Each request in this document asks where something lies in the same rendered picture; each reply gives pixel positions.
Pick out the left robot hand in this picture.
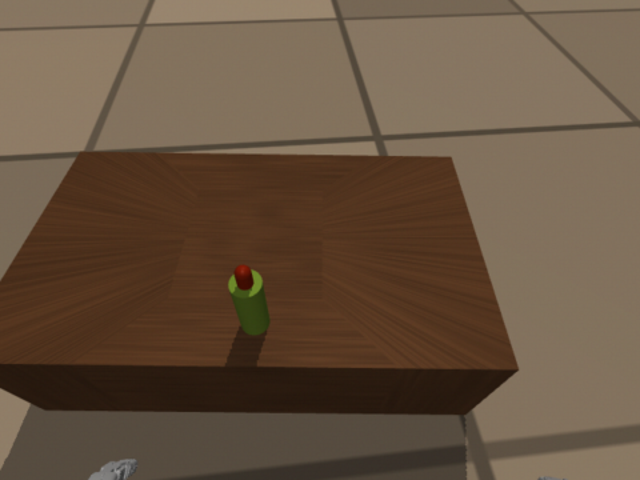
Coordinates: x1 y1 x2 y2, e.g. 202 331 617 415
88 459 138 480

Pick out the bottle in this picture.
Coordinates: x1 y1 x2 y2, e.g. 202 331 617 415
228 265 270 335

